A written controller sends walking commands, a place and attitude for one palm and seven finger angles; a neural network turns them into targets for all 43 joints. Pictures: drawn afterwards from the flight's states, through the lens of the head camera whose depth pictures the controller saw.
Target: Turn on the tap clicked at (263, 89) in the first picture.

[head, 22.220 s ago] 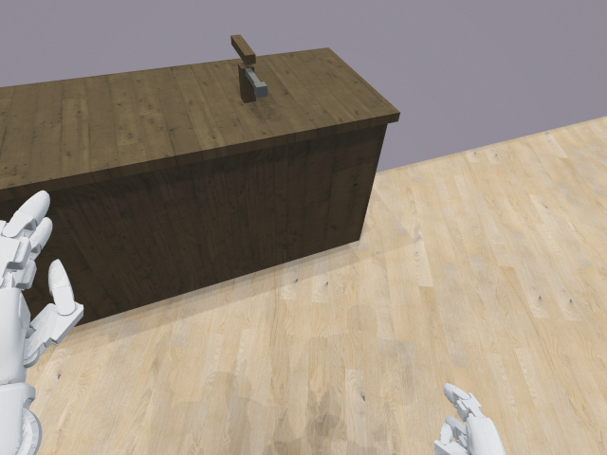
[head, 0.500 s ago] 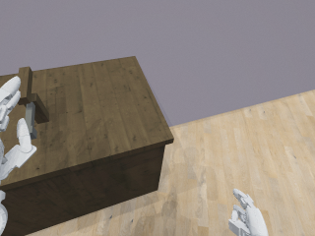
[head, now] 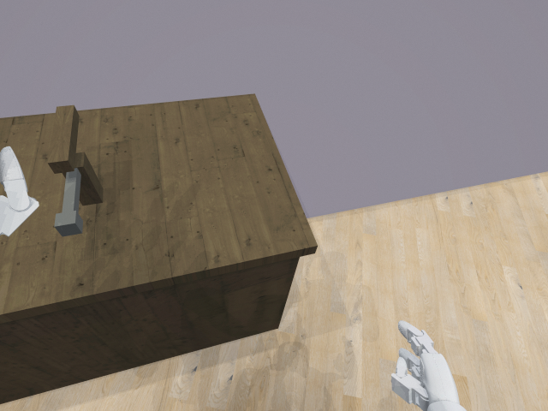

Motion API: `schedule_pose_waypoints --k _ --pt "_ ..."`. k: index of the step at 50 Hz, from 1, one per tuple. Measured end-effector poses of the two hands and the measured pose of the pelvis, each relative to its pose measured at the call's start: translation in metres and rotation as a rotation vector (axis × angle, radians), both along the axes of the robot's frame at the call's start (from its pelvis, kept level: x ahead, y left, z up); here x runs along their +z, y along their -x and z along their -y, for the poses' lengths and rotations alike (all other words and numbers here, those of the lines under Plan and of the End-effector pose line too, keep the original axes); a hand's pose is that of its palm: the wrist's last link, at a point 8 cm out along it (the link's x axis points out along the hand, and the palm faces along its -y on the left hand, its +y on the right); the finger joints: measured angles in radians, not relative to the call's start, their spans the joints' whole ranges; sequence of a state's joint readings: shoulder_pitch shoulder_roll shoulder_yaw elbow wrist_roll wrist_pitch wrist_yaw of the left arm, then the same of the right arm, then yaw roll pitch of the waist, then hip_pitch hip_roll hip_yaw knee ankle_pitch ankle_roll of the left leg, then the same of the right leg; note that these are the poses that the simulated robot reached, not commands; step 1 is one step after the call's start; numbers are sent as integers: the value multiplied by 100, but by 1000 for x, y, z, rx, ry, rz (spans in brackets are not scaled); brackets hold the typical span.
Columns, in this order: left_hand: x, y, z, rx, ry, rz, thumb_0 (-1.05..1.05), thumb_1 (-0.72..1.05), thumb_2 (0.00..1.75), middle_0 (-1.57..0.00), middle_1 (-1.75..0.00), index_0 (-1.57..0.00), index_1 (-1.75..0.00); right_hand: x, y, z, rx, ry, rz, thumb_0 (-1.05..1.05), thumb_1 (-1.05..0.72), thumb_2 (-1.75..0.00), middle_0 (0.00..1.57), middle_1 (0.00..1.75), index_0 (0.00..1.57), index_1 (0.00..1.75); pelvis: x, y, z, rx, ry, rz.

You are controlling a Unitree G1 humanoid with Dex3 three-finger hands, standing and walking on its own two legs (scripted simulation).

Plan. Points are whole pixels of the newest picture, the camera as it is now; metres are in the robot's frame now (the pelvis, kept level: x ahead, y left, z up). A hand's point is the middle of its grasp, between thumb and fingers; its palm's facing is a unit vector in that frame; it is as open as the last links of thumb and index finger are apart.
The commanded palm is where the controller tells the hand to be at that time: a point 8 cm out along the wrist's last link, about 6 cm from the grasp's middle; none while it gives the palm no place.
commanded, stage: come to a stop and stand still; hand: left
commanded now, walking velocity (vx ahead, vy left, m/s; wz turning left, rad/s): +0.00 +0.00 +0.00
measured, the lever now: (69, 223) +0.34 +0.36 +0.02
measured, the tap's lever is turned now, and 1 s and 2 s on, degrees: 0 0 0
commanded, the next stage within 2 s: look again from close up in 0.70 s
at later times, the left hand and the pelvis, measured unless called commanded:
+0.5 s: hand out of the picture +0.15 +0.29 +0.19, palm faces +0.49 -0.83 -0.26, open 7.4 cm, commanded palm +0.10 +0.32 +0.18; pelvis -0.05 +0.04 +0.00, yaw +2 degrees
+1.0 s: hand out of the picture +0.16 +0.30 +0.16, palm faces +0.45 -0.83 -0.35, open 7.4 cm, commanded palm +0.11 +0.33 +0.18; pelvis -0.05 +0.05 +0.00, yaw +2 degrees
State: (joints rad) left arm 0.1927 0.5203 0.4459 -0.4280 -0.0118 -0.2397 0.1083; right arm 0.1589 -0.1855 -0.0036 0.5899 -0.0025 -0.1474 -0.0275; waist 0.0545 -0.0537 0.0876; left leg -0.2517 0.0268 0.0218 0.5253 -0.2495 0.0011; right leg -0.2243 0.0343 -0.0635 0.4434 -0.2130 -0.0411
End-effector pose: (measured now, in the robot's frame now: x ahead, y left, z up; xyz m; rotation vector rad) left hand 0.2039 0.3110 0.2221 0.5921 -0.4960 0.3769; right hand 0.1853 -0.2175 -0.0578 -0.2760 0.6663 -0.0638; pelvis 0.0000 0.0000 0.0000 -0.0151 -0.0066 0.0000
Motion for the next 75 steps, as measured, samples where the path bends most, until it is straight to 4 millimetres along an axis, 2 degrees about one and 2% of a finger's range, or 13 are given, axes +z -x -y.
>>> schedule_pose_waypoints --k 2,4,9,12,14,19,24,29,34,43,52,66,75 --pt "8 -1 -16 29 18 39 1 88 90 -21 -30 -22 -30 3 4 -3 -13 -20 28 1 -90 -90 20 29 20 30 0 3 -8 -12 0 -1" --pt "3 1 -17 18 61 11 1 89 90 -20 -30 -21 -30 4 11 -5 -33 -42 52 1 -90 -90 20 30 20 30 1 5 -18 -21 -2 2" --pt "-46 26 6 -95 159 -223 1 90 90 -20 -30 -20 -30 -3 36 -16 -92 -79 56 1 -90 -90 20 30 20 30 -1 13 -38 -29 -8 20" --pt "-70 47 1 -88 187 -309 1 89 90 -21 -30 -21 -30 -8 54 -25 -101 -68 15 1 -90 -90 20 29 20 30 -2 22 -39 -19 -13 36" --pt "-74 59 -11 -47 198 -302 1 88 90 -21 -30 -22 -30 -9 64 -31 -84 -52 -10 1 -90 -90 20 30 20 30 -3 28 -38 -12 -13 45" --pt "-52 80 -33 47 203 -114 2 88 90 -21 -30 -22 -30 -10 76 -44 2 -29 -23 1 -90 -90 20 30 20 30 -5 45 -36 15 -3 66" --pt "-29 91 -24 24 205 29 1 89 90 -20 -30 -21 -30 -7 74 -52 56 -46 18 2 -90 -90 21 30 21 30 -5 54 -38 34 3 70" --pt "-40 90 -18 -24 215 -63 1 89 90 -20 -30 -21 -30 3 73 -53 39 -46 52 1 -90 -90 21 30 21 30 1 58 -43 14 15 43" --pt "-52 84 -27 -22 186 -150 1 89 90 -21 -30 -21 -30 5 80 -49 0 -28 46 1 -90 -90 21 30 21 30 1 66 -47 3 8 45" --pt "-42 96 -28 12 147 -112 1 89 90 -21 -30 -21 -30 -9 91 -44 -2 -30 -27 1 -90 -90 21 30 20 30 -2 57 -44 23 8 60" --pt "-53 76 -30 37 192 -146 1 89 90 -21 -30 -21 -30 -11 72 -46 5 -29 -25 1 -90 -90 21 30 20 30 0 41 -45 23 6 44" --pt "-48 32 -20 24 181 -178 1 89 90 -21 -30 -21 -30 -4 13 -46 19 -47 -6 1 -90 -90 21 30 21 30 4 -2 -38 29 7 -6" --pt "-50 15 -18 11 170 -221 1 89 90 -21 -30 -21 -30 0 -17 -40 3 -25 4 1 -90 -90 20 30 20 30 3 -13 -37 31 4 -23"
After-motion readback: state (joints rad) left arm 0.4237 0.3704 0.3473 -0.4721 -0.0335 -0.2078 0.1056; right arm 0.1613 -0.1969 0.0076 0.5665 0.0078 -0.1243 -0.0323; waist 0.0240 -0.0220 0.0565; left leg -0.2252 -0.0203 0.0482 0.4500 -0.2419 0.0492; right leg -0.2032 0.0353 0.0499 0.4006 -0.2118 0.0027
